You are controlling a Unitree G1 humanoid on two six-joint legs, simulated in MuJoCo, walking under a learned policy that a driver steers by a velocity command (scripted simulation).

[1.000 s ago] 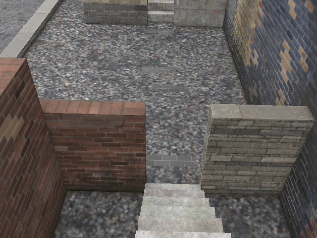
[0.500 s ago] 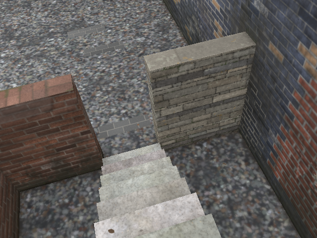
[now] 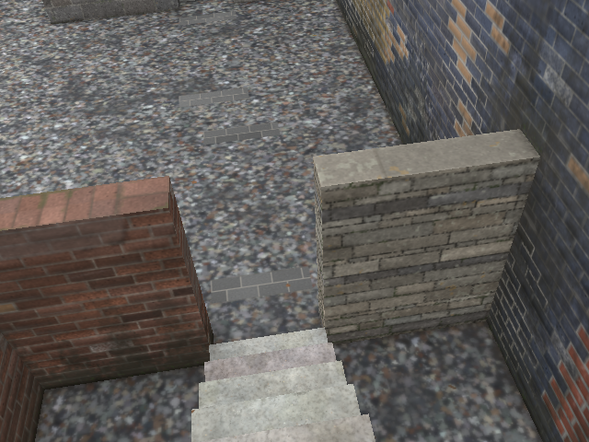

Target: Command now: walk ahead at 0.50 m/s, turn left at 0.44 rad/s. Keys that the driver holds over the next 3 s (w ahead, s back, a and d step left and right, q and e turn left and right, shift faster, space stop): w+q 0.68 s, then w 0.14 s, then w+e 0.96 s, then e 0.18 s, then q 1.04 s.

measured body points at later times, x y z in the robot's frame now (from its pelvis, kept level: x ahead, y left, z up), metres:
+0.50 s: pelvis +0.23 -0.05 -0.22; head +0.18 -0.03 +0.23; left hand +0.25 +0.21 -0.36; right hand +0.27 -0.31 -0.35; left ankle +0.06 +0.05 -0.80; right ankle +0.37 -0.15 -0.93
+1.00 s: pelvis +0.37 +0.04 -0.31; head +0.35 +0.01 +0.13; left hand +0.14 +0.12 -0.46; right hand +0.63 -0.07 -0.43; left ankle +0.51 +0.28 -0.94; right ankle +0.34 -0.15 -1.02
